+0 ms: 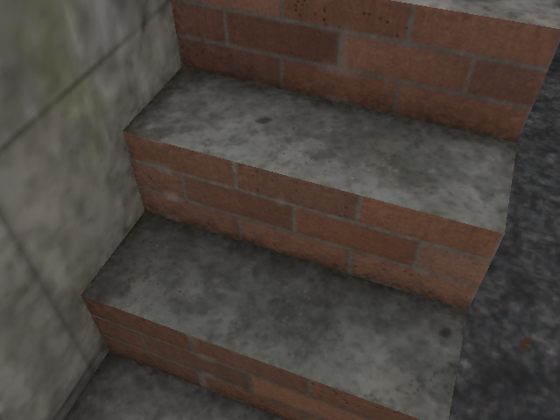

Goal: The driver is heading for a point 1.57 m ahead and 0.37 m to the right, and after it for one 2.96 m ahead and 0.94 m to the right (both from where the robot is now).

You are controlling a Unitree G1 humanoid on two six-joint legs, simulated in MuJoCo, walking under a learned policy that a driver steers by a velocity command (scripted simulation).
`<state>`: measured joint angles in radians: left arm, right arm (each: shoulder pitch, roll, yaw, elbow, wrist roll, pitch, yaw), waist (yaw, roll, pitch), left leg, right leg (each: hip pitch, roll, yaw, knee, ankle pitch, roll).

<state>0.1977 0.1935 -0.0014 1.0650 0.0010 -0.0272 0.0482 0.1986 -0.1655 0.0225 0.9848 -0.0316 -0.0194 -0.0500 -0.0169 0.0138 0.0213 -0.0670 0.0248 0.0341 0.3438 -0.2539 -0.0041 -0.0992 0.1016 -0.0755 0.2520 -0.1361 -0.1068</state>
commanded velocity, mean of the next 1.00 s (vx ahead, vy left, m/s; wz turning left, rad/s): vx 0.20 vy -0.09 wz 0.00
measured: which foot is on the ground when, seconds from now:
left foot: down 0.00-1.00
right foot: down 0.00-1.00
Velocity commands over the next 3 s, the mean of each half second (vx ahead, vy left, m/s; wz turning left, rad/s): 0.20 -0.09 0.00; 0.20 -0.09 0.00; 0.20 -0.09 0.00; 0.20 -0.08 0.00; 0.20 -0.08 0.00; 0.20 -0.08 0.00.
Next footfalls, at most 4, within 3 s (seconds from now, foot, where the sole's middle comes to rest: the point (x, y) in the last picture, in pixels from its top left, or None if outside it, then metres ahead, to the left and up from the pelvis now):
none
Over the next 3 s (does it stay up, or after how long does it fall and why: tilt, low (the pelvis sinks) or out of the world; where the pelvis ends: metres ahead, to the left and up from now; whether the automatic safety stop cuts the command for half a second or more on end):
stays up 0.00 0.00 0.00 its command is cut before an obstacle from the start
